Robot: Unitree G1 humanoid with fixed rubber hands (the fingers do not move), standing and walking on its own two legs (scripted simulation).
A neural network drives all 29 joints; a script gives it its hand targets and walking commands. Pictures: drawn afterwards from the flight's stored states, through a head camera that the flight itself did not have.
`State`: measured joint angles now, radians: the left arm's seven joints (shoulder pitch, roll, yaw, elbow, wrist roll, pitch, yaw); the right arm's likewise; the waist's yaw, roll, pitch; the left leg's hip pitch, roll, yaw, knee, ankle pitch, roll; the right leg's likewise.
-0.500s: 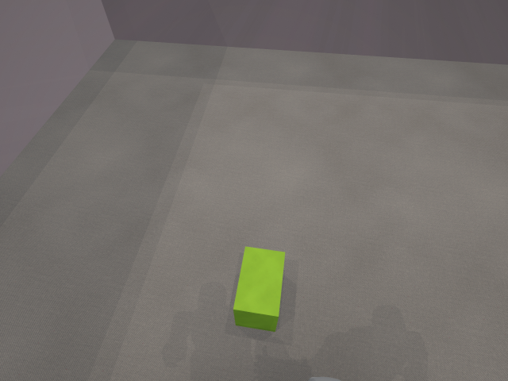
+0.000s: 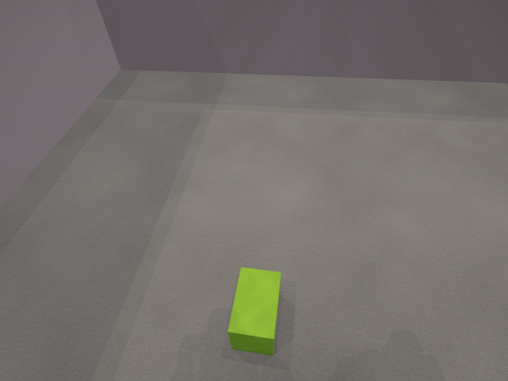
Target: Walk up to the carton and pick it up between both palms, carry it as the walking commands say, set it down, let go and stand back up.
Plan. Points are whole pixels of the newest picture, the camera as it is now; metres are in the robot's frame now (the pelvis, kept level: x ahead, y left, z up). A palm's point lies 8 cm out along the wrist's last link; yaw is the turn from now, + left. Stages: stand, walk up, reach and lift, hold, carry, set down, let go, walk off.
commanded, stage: walk up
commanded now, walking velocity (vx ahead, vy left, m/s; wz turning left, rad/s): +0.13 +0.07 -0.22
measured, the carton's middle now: (256, 310) +0.49 +0.03 -0.68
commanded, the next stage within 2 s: stand in 0.94 s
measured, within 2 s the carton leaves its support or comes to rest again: neither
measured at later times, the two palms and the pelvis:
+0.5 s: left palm out of the picture +0.07 +0.27 -0.14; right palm out of the picture +0.03 -0.19 -0.13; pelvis +0.03 +0.04 +0.00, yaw -5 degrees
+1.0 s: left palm out of the picture +0.02 +0.24 -0.14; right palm out of the picture +0.00 -0.20 -0.14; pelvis +0.03 +0.02 +0.00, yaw -5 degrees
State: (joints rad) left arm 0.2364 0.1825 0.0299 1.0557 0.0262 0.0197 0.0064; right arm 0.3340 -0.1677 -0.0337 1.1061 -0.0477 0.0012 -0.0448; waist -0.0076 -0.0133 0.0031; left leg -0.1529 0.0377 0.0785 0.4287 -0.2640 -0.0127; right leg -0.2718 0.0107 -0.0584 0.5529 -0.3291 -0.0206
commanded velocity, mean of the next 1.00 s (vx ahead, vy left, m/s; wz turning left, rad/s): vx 0.01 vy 0.03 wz -0.08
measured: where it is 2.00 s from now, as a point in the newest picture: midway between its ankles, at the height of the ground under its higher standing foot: outside the picture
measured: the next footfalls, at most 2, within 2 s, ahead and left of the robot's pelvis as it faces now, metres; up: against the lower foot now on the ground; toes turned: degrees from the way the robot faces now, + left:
left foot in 0.36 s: +0.08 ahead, +0.15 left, +0.00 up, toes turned -12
right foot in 0.62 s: +0.04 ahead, -0.09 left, +0.00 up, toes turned +2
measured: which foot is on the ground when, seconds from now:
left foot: down 0.00-0.06, up 0.08-0.34, down 0.36-1.00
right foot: down 0.00-0.38, up 0.40-0.60, down 0.62-1.00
